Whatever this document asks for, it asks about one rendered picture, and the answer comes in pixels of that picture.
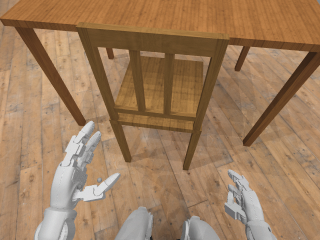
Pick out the robot left thigh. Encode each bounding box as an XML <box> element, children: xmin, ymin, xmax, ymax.
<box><xmin>114</xmin><ymin>209</ymin><xmax>153</xmax><ymax>240</ymax></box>

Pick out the robot left hand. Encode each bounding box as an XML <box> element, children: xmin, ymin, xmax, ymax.
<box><xmin>50</xmin><ymin>121</ymin><xmax>121</xmax><ymax>210</ymax></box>

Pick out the table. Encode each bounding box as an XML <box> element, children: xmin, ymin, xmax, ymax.
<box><xmin>0</xmin><ymin>0</ymin><xmax>320</xmax><ymax>147</ymax></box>

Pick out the right robot forearm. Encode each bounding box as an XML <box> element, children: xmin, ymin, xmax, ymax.
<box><xmin>245</xmin><ymin>220</ymin><xmax>277</xmax><ymax>240</ymax></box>

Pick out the left robot forearm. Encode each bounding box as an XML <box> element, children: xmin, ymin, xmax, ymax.
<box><xmin>33</xmin><ymin>207</ymin><xmax>77</xmax><ymax>240</ymax></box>

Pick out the chair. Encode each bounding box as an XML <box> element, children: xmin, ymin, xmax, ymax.
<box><xmin>76</xmin><ymin>22</ymin><xmax>230</xmax><ymax>171</ymax></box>

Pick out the robot thigh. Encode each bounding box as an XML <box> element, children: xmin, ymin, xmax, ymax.
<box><xmin>182</xmin><ymin>218</ymin><xmax>220</xmax><ymax>240</ymax></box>
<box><xmin>114</xmin><ymin>209</ymin><xmax>153</xmax><ymax>240</ymax></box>

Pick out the robot right hand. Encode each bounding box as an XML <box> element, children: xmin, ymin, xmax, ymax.
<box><xmin>224</xmin><ymin>169</ymin><xmax>265</xmax><ymax>226</ymax></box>

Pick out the robot right thigh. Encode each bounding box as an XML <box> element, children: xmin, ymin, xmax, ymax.
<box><xmin>182</xmin><ymin>218</ymin><xmax>220</xmax><ymax>240</ymax></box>

